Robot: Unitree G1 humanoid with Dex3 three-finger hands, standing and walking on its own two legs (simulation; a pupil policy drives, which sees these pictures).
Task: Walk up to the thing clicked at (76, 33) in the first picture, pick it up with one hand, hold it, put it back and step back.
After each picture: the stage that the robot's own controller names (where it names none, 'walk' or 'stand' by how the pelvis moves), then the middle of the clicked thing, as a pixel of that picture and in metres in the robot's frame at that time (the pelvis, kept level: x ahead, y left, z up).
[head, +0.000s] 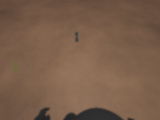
stand; (76, 37) +1.76 +0.34 -0.65
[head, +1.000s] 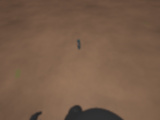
walk; (78, 44) +1.65 +0.36 -0.65
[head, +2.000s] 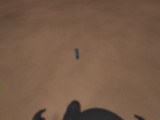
walk; (77, 54) +1.13 +0.31 -0.65
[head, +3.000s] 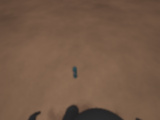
walk; (75, 72) +0.74 +0.24 -0.64
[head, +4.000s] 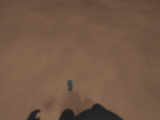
walk; (70, 86) +0.49 +0.18 -0.64
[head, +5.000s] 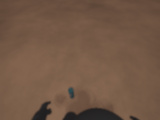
stand; (71, 93) +0.40 +0.21 -0.64
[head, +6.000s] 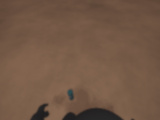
stand; (70, 95) +0.37 +0.21 -0.64
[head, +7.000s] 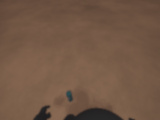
stand; (69, 96) +0.37 +0.23 -0.66
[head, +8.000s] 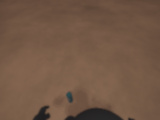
stand; (69, 97) +0.36 +0.22 -0.66
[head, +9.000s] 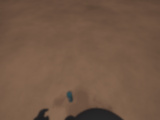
stand; (70, 97) +0.37 +0.22 -0.66
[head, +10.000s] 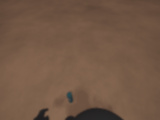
stand; (70, 97) +0.36 +0.22 -0.66
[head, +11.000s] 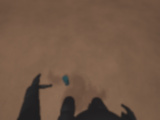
go down; (66, 81) +0.41 +0.21 -0.56
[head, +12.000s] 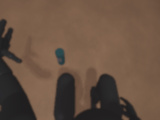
go down; (60, 57) +0.47 +0.21 -0.26
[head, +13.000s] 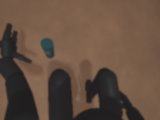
close in; (49, 50) +0.46 +0.24 -0.21
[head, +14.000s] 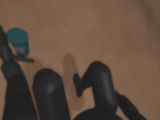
close; (21, 45) +0.46 +0.27 -0.16
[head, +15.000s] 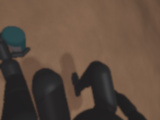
lift; (17, 44) +0.45 +0.28 -0.17
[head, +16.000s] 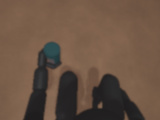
lift; (54, 57) +0.37 +0.25 -0.03
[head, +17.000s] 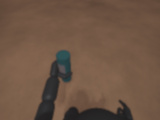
hold; (65, 68) +0.33 +0.16 +0.09
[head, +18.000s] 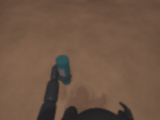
hold; (64, 72) +0.32 +0.17 +0.04
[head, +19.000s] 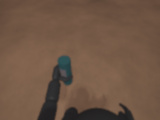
crouch; (66, 72) +0.32 +0.16 +0.03
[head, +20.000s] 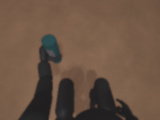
crouch; (54, 51) +0.45 +0.21 -0.05
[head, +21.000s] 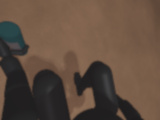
lower; (16, 43) +0.46 +0.28 -0.17
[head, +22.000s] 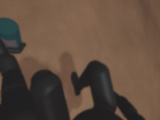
lower; (12, 40) +0.47 +0.29 -0.17
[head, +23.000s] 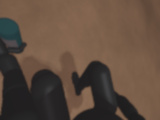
lower; (13, 40) +0.47 +0.29 -0.17
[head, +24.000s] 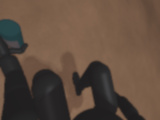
lower; (15, 41) +0.46 +0.29 -0.17
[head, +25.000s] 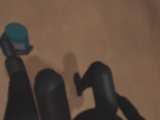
loosen; (21, 43) +0.45 +0.27 -0.17
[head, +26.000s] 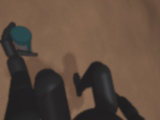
withdraw; (23, 44) +0.45 +0.26 -0.17
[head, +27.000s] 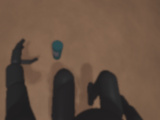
walk; (57, 51) +0.46 +0.22 -0.22
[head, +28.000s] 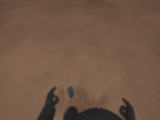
stand; (70, 92) +0.39 +0.18 -0.58
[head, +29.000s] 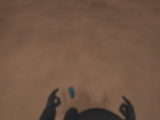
stand; (71, 93) +0.40 +0.19 -0.60
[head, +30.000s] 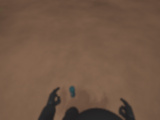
stand; (72, 92) +0.40 +0.18 -0.60
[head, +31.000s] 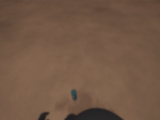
walk; (74, 95) +0.41 +0.18 -0.66
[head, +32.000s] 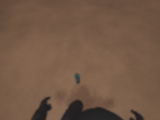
walk; (77, 79) +0.52 +0.17 -0.64
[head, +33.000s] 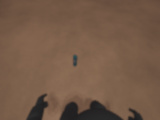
walk; (75, 60) +0.81 +0.19 -0.64
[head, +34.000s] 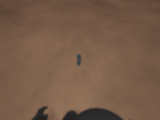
stand; (78, 60) +1.01 +0.19 -0.64
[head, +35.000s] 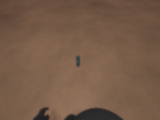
stand; (77, 61) +1.00 +0.20 -0.66
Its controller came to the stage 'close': yes
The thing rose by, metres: 0.69
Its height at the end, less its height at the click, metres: +0.00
